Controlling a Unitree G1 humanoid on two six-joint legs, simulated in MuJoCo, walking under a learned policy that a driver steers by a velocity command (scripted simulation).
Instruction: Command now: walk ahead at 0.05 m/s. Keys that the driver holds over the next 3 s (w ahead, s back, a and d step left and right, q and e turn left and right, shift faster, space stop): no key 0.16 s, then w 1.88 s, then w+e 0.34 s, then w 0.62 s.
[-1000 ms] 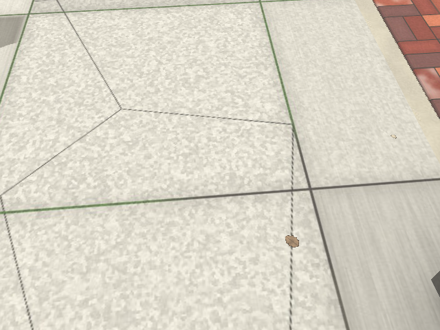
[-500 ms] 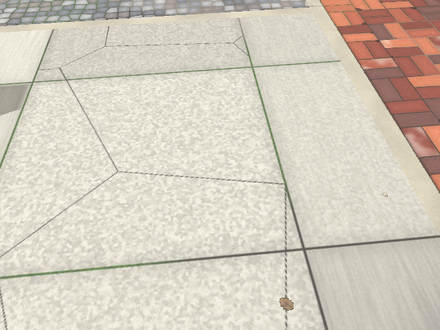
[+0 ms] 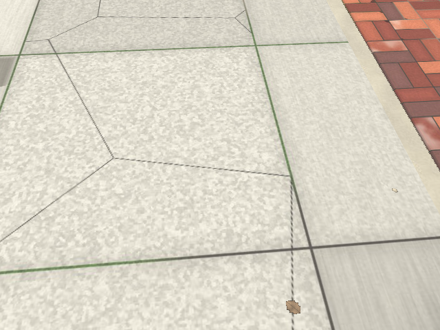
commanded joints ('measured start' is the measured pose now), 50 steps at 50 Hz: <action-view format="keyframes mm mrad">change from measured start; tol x32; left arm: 1 130 59 1 22 12 9 5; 50 324 60 24 -26 -20 -95 -29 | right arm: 1 20 -110 -16 -27 10 3 -1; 18 237 -167 -79 49 -15 12 13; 44 -365 -102 -67 -218 -5 5 67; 50 218 -309 -148 -72 -50 -27 29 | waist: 1 36 76 -26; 44 25 -63 108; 50 -149 177 -300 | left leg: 1 -158 205 -173 -101 128 29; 8 -14 143 -139 -92 142 -12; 15 0 275 -403 -238 -599 136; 23 -29 275 -264 -190 -157 127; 28 -593 89 -84 742 -238 30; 37 -546 127 -17 528 85 -37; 48 -22 -13 60 87 102 90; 50 477 393 -499 5 -159 221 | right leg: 1 247 -50 54 -163 216 -12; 19 -287 -20 -23 163 -158 -87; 24 192 64 -103 -98 9 -82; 28 391 -354 563 -421 -343 -247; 43 281 -174 44 -441 563 -172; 48 356 -168 -19 -3 980 -131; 50 -122 9 -77 637 158 -84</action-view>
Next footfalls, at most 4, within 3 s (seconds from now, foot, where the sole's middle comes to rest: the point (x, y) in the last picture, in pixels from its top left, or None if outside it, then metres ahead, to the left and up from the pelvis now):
0.02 right None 0.07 -0.12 -0.78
0.50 right None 0.16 -0.13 -0.78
0.98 left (214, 328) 0.50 0.03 -0.78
1.54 right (263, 236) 0.82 -0.13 -0.78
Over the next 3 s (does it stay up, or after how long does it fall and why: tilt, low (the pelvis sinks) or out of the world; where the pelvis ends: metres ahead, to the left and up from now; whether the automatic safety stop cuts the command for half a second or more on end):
stays up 1.42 -0.12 0.00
